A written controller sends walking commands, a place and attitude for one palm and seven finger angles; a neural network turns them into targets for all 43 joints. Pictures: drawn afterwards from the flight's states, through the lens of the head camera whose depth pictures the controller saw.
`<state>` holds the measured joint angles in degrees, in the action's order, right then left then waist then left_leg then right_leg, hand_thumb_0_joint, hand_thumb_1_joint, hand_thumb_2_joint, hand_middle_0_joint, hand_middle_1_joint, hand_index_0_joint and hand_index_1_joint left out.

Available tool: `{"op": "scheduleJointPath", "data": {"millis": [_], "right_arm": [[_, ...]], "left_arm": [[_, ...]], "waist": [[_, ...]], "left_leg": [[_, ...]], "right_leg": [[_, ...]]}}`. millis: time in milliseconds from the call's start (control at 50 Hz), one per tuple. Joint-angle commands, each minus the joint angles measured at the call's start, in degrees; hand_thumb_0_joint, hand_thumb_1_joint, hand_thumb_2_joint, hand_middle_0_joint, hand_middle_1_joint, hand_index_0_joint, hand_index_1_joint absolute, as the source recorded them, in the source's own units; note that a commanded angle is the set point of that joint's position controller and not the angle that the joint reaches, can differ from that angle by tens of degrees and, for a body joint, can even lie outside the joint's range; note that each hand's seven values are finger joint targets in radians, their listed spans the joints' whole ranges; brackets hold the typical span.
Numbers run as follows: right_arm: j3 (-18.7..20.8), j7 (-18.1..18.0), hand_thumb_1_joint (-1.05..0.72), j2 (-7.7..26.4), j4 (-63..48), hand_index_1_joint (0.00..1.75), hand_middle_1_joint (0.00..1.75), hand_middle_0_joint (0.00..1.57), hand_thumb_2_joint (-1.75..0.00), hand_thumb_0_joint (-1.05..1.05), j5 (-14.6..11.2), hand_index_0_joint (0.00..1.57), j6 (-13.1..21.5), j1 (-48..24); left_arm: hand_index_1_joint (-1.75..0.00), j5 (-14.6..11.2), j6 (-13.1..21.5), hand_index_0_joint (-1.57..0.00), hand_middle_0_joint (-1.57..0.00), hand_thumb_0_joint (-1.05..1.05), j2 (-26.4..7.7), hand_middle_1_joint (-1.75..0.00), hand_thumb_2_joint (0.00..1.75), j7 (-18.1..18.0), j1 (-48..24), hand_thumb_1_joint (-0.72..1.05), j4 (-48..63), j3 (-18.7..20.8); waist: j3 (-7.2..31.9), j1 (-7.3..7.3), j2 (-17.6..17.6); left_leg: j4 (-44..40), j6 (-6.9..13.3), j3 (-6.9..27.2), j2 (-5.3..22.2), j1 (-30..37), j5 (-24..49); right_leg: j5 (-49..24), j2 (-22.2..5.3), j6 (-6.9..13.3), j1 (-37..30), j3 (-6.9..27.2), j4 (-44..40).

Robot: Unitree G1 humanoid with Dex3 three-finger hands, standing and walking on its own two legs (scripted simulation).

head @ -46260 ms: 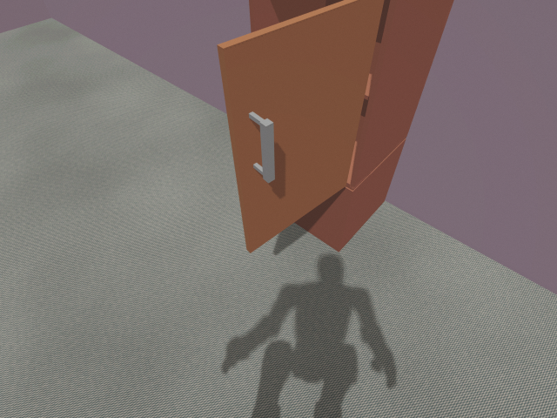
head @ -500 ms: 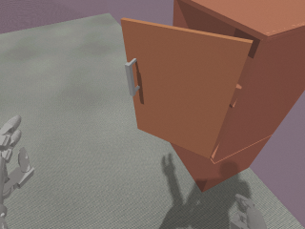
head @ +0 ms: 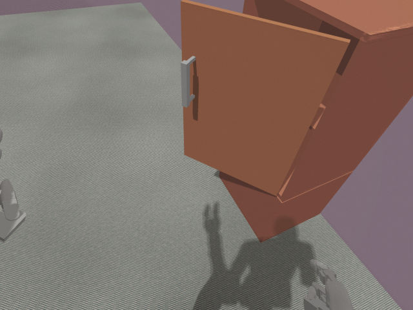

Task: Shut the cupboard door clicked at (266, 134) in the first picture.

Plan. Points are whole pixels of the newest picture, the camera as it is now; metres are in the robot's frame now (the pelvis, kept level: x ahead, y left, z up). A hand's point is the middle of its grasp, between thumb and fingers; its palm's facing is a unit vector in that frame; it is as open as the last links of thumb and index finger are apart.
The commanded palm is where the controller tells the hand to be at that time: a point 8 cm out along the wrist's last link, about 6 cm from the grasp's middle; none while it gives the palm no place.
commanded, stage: step back with the hand held close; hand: left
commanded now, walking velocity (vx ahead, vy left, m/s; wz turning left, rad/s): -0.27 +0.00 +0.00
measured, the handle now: (188, 82) +0.73 +0.12 +0.05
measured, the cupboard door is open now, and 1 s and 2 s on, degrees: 36 36 36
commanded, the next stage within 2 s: stop stepping back and stand still in 0.60 s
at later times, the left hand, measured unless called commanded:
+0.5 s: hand out of the picture +0.12 +0.28 +0.18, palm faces +0.49 -0.74 -0.46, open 7.5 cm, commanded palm +0.05 +0.30 +0.19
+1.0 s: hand out of the picture +0.02 +0.26 +0.17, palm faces +0.46 -0.80 -0.39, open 7.4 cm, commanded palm -0.04 +0.28 +0.19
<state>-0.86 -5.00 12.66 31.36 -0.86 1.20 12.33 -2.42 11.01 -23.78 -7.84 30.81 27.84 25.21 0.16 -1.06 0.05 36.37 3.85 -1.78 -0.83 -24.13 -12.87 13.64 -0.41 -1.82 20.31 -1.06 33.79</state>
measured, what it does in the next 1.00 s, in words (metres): walks backwards: left foot, then right foot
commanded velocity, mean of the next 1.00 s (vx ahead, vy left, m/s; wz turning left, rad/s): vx -0.20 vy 0.02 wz -0.04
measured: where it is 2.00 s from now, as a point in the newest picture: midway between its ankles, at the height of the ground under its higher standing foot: outside the picture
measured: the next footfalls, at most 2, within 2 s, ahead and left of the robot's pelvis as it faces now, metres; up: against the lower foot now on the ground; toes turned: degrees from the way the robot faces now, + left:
left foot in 0.34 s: +0.04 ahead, +0.10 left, +0.00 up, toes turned +4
right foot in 0.60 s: -0.20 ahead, -0.07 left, +0.00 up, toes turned -5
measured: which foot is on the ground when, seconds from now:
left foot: down 0.00-0.20, up 0.22-0.32, down 0.34-0.70, up 0.72-0.84, down 0.86-1.00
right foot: down 0.00-0.36, up 0.38-0.58, down 0.60-1.00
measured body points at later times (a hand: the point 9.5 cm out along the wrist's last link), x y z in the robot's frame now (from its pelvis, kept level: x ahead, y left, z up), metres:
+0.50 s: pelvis -0.07 -0.01 +0.00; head -0.06 +0.02 +0.45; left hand +0.09 +0.32 +0.21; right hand +0.09 -0.24 -0.08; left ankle +0.00 +0.09 -0.72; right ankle -0.11 -0.13 -0.68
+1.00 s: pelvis -0.19 -0.01 +0.01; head -0.22 +0.01 +0.46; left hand -0.01 +0.30 +0.19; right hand -0.05 -0.29 -0.05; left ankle -0.15 +0.06 -0.72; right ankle -0.23 -0.13 -0.72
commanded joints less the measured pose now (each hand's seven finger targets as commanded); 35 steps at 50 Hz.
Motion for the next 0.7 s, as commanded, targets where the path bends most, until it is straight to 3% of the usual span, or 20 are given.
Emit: {"op": "scheduleJointPath", "data": {"millis": [0, 60, 100, 160, 200, 260, 280, 300, 320, 340, 360, 380, 400, 460, 500, 560, 620, 640, 660, 680], "right_arm": [[3.59, -0.51, -0.90, 9.29, -8.07, 0.30, 0.30, 0.20, -0.90, 0.00, 0.42, 0.20, 4.46, -5.18], [3.78, -0.24, -0.90, 9.19, -7.57, 0.30, 0.30, 0.20, -0.90, 0.00, 0.43, 0.20, 5.03, -4.69], [4.04, 0.01, -0.90, 8.76, -7.36, 0.30, 0.30, 0.20, -0.90, 0.00, 0.45, 0.20, 5.05, -4.52], [3.63, 1.02, -0.90, 6.23, -5.80, 0.30, 0.30, 0.20, -0.90, 0.00, 0.89, 0.20, 4.69, -3.55], [3.51, 1.61, -0.90, 5.42, -4.70, 0.30, 0.30, 0.20, -0.90, 0.00, 1.02, 0.20, 3.85, -3.84], [2.86, 1.17, -0.90, 4.75, -4.37, 0.30, 0.30, 0.20, -0.90, 0.00, 0.75, 0.20, 3.28, -4.12], [2.61, 0.80, -0.90, 4.99, -4.18, 0.30, 0.30, 0.20, -0.90, 0.00, 0.66, 0.20, 3.21, -4.03], [2.78, 0.40, -0.90, 5.90, -4.12, 0.30, 0.30, 0.20, -0.90, 0.00, 0.43, 0.20, 3.32, -4.35], [3.49, -0.39, -0.90, 8.28, -5.12, 0.30, 0.30, 0.20, -0.90, 0.00, 0.57, 0.20, 3.84, -5.74], [3.61, -0.75, -0.90, 7.90, -5.26, 0.30, 0.30, 0.20, -0.90, 0.00, 1.31, 0.20, 4.58, -6.24], [3.89, -0.45, -0.90, 6.11, -4.27, 0.30, 0.30, 0.20, -0.90, 0.00, 1.67, 0.20, 5.45, -5.30], [4.78, 0.12, -0.90, 6.94, -3.99, 0.30, 0.30, 0.20, -0.90, 0.00, 1.48, 0.20, 6.33, -4.74], [5.50, 0.40, -0.90, 7.69, -4.43, 0.30, 0.30, 0.20, -0.90, 0.00, 1.53, 0.20, 6.52, -4.46], [4.98, 1.19, -0.90, 6.88, -3.25, 0.30, 0.30, 0.20, -0.90, 0.00, 1.43, 0.20, 7.92, -4.10], [4.27, 1.49, -0.90, 6.93, -2.02, 0.30, 0.30, 0.20, -0.90, 0.00, 1.59, 0.20, 8.91, -4.16], [3.80, 1.59, -0.90, 7.50, 0.23, 0.30, 0.30, 0.20, -0.90, 0.00, 2.12, 0.20, 9.62, -4.44], [4.18, 1.28, -0.90, 7.23, 0.20, 0.30, 0.30, 0.20, -0.90, 0.00, 2.01, 0.20, 8.84, -4.93], [4.07, 1.22, -0.90, 5.67, -0.66, 0.30, 0.30, 0.20, -0.90, 0.00, 1.22, 0.20, 7.71, -4.73], [3.78, 0.97, -0.90, 4.61, -2.31, 0.30, 0.30, 0.20, -0.90, 0.00, 0.39, 0.20, 6.74, -5.65], [3.62, 0.60, -0.90, 4.48, -4.21, 0.30, 0.30, 0.20, -0.90, 0.00, -0.49, 0.20, 6.19, -7.30]], "left_arm": [[-0.30, 0.92, 5.02, -0.20, -0.20, 0.00, -10.24, -0.30, 0.90, -1.55, -6.75, 0.90, 13.03, 7.07], [-0.30, 1.44, 5.42, -0.20, -0.20, 0.00, -9.86, -0.30, 0.90, -1.53, -7.37, 0.90, 11.40, 7.07], [-0.30, 1.46, 5.63, -0.20, -0.20, 0.00, -10.23, -0.30, 0.90, -1.65, -6.99, 0.90, 10.26, 7.40], [-0.30, 0.83, 5.89, -0.20, -0.20, 0.00, -11.46, -0.30, 0.90, -2.25, -6.22, 0.90, 10.76, 6.67], [-0.30, 0.54, 5.47, -0.20, -0.20, 0.00, -12.18, -0.30, 0.90, -2.99, -6.40, 0.90, 11.13, 6.14], [-0.30, 0.53, 4.96, -0.20, -0.20, 0.00, -13.13, -0.30, 0.90, -3.47, -7.08, 0.90, 11.92, 6.96], [-0.30, 0.41, 5.05, -0.20, -0.20, 0.00, -13.29, -0.30, 0.90, -3.47, -7.04, 0.90, 12.24, 7.16], [-0.30, 0.19, 5.32, -0.20, -0.20, 0.00, -13.26, -0.30, 0.90, -3.46, -6.48, 0.90, 13.16, 7.30], [-0.30, 0.30, 5.95, -0.20, -0.20, 0.00, -13.53, -0.30, 0.90, -3.46, -6.91, 0.90, 15.48, 7.78], [-0.30, 0.81, 6.52, -0.20, -0.20, 0.00, -12.93, -0.30, 0.90, -3.57, -5.53, 0.90, 15.76, 9.46], [-0.30, 0.58, 6.66, -0.20, -0.20, 0.00, -13.44, -0.30, 0.90, -3.31, -5.27, 0.90, 15.47, 10.30], [-0.30, 0.37, 7.24, -0.20, -0.20, 0.00, -13.44, -0.30, 0.90, -2.87, -3.41, 0.90, 14.81, 11.07], [-0.30, 0.60, 6.96, -0.20, -0.20, 0.00, -12.47, -0.30, 0.90, -2.60, -3.02, 0.90, 14.93, 10.97], [-0.30, -0.59, 6.65, -0.20, -0.20, 0.00, -9.62, -0.30, 0.90, -1.85, -1.10, 0.90, 16.89, 7.98], [-0.30, -1.07, 6.10, -0.20, -0.20, 0.00, -8.90, -0.30, 0.90, -1.64, -1.66, 0.90, 16.79, 5.70], [-0.30, -0.79, 6.10, -0.20, -0.20, 0.00, -9.59, -0.30, 0.90, -1.37, -4.96, 0.90, 15.92, 4.83], [-0.30, -0.49, 6.31, -0.20, -0.20, 0.00, -13.64, -0.30, 0.90, -1.18, -4.17, 0.90, 14.89, 8.22], [-0.30, -0.92, 6.39, -0.20, -0.20, 0.00, -13.39, -0.30, 0.90, -1.11, -3.58, 0.90, 15.06, 8.02], [-0.30, -1.23, 6.30, -0.20, -0.20, 0.00, -14.74, -0.30, 0.90, -1.19, -3.82, 0.90, 16.07, 8.63], [-0.30, -1.63, 6.22, -0.20, -0.20, 0.00, -16.11, -0.30, 0.90, -1.21, -2.13, 0.90, 15.95, 10.18]], "waist": [[4.01, 0.91, 10.08], [3.00, 0.94, 8.50], [1.98, 1.00, 4.76], [1.17, 1.43, -7.48], [3.45, 1.47, -11.58], [4.06, 1.81, -10.67], [3.43, 2.09, -7.60], [2.78, 2.27, -0.63], [2.03, 1.90, 11.97], [4.37, 0.93, 19.44], [7.52, 0.94, 16.31], [10.83, 1.02, 15.94], [9.04, 1.14, 14.09], [9.80, 0.76, 11.43], [9.95, 1.23, 12.92], [11.20, 0.94, 12.55], [17.04, 0.86, 7.84], [20.66, 1.21, 1.92], [22.45, 1.49, -4.93], [21.35, 1.16, -11.20]], "left_leg": [[-20.29, 2.62, 11.21, 11.04, -23.22, -28.85], [-18.30, 2.23, 10.56, 10.44, -24.43, -31.15], [-12.75, 1.42, 8.43, 8.19, -23.60, -30.47], [5.67, -3.44, 2.69, 1.85, -6.77, -17.20], [16.17, -4.45, 1.51, 0.82, -0.13, -12.89], [8.72, -3.83, 1.69, 1.78, 2.59, -11.86], [0.63, -3.72, 1.11, 1.57, 4.81, -9.41], [-9.01, -2.60, 3.36, 3.01, 4.56, -8.65], [-17.27, 0.77, 13.61, 10.80, -3.78, -9.45], [-21.99, 4.06, 20.80, 18.97, -12.40, -8.18], [-22.18, 4.89, 18.85, 20.30, -10.39, -4.61], [-24.64, 5.34, 18.78, 21.60, -13.80, -15.54], [-23.06, 5.49, 17.85, 20.93, -15.55, -16.83], [-16.58, 3.10, 11.98, 17.21, -0.80, 3.46], [-16.50, 2.43, 12.60, 16.95, 4.89, 7.96], [-13.44, 1.22, 11.76, 16.23, 13.87, 24.38], [-9.26, -1.22, 5.38, 11.88, 16.40, 29.14], [-5.24, -2.48, 1.24, 9.61, 18.94, 30.48], [-1.36, -3.81, -2.99, 6.56, 17.98, 23.49], [1.53, -4.67, -4.31, 3.30, 11.22, 8.82]], "right_leg": [[-1.62, 1.82, 0.70, -22.41, 2.36, 6.84], [2.39, 1.62, 1.29, -20.47, 3.53, 6.44], [7.01, -0.48, 2.65, -15.79, 8.39, 1.75], [17.81, -12.74, 8.55, 5.40, 22.26, -15.64], [14.03, -17.47, 11.07, 9.47, 22.04, -19.32], [5.64, -14.73, 8.58, 8.37, 15.10, -15.38], [5.22, -11.82, 6.65, 8.84, 11.26, -12.61], [5.34, -7.32, 4.19, 8.29, 7.42, -7.23], [5.44, -0.94, 1.59, 3.47, 3.42, 4.51], [4.72, 3.59, 0.20, -5.22, 0.63, 16.13], [10.06, 3.74, 0.71, -5.87, 2.52, 22.89], [11.99, 4.52, 0.54, -10.59, 3.38, 28.21], [10.81, 4.78, 0.61, -10.71, 3.26, 28.17], [11.95, 3.99, 0.44, -4.78, 0.69, 12.35], [12.04, 4.47, 0.29, -3.54, 0.05, 4.32], [1.55, 4.17, 0.04, -3.90, 0.50, -9.10], [-20.35, 1.97, -0.18, -8.53, 1.31, -10.58], [-30.41, -1.25, -0.56, -8.55, 3.58, -10.45], [-45.48, -5.31, -2.33, -9.79, 5.56, -10.39], [-61.04, -9.02, -4.57, -13.31, 6.07, -9.17]]}}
